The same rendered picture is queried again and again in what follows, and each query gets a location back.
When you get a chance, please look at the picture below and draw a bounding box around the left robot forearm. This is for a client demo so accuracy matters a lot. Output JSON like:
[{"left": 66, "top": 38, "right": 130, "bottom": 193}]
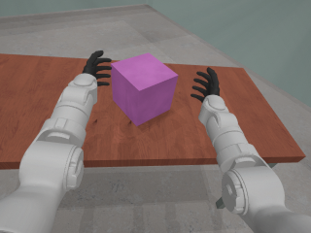
[{"left": 18, "top": 73, "right": 98, "bottom": 183}]

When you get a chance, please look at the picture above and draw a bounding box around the carton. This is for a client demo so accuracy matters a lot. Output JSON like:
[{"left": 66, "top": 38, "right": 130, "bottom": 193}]
[{"left": 111, "top": 52, "right": 179, "bottom": 126}]

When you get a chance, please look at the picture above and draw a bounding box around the right robot forearm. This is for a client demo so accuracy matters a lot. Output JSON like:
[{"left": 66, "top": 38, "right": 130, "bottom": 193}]
[{"left": 198, "top": 94, "right": 285, "bottom": 202}]

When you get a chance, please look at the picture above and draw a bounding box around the robot left upper arm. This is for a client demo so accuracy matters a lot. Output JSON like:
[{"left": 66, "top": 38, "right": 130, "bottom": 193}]
[{"left": 0, "top": 141, "right": 85, "bottom": 233}]

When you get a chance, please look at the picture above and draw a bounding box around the table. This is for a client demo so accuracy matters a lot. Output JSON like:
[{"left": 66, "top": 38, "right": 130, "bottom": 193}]
[{"left": 0, "top": 53, "right": 306, "bottom": 209}]

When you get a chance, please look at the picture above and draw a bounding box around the left robot hand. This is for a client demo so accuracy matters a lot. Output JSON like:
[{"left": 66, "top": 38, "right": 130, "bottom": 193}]
[{"left": 82, "top": 50, "right": 112, "bottom": 86}]

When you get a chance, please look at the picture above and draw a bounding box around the robot right upper arm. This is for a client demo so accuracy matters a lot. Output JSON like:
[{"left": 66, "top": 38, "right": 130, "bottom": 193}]
[{"left": 222, "top": 166, "right": 311, "bottom": 233}]

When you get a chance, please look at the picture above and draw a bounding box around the right robot hand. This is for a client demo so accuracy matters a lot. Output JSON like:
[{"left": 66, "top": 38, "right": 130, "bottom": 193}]
[{"left": 190, "top": 67, "right": 220, "bottom": 103}]

